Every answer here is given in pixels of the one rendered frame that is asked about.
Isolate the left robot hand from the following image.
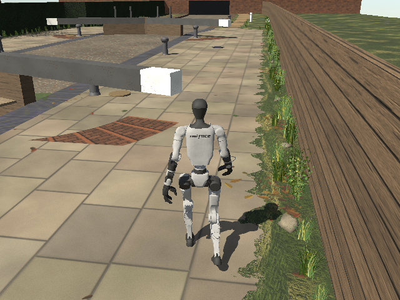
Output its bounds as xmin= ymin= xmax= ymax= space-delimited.
xmin=162 ymin=185 xmax=177 ymax=204

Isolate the robot head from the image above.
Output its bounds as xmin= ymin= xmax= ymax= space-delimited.
xmin=189 ymin=99 xmax=211 ymax=129

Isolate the robot left forearm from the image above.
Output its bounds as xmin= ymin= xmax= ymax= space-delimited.
xmin=164 ymin=152 xmax=178 ymax=186

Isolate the right robot upper arm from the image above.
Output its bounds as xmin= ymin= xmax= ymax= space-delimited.
xmin=212 ymin=125 xmax=229 ymax=158

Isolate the left robot upper arm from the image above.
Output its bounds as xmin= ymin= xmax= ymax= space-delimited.
xmin=171 ymin=126 xmax=187 ymax=162

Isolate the right robot hand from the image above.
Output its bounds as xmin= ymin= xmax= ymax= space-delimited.
xmin=218 ymin=165 xmax=233 ymax=176

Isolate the robot right thigh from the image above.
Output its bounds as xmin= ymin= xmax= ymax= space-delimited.
xmin=208 ymin=176 xmax=221 ymax=224

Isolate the robot right forearm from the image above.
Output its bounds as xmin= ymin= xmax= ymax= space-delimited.
xmin=222 ymin=149 xmax=232 ymax=168

